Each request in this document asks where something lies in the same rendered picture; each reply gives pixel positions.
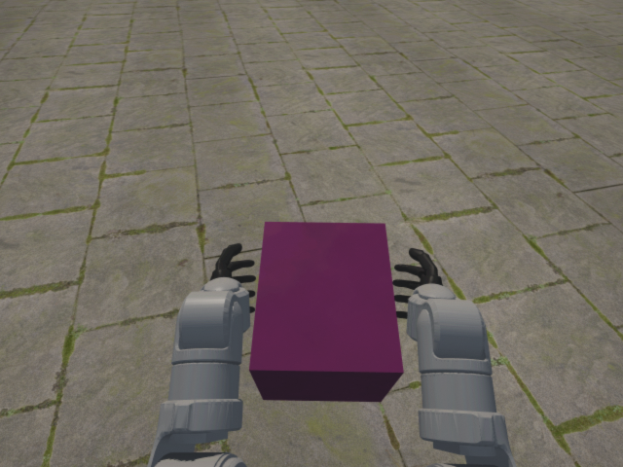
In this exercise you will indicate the robot left hand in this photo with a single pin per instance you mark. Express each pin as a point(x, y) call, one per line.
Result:
point(224, 267)

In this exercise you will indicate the robot left forearm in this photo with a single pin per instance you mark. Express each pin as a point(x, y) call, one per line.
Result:
point(203, 404)

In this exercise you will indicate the robot right forearm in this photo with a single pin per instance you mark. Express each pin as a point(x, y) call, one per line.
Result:
point(458, 401)

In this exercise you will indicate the robot right hand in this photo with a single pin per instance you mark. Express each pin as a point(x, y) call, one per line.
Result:
point(428, 274)

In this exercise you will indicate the carton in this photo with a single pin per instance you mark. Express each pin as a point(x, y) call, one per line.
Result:
point(325, 326)

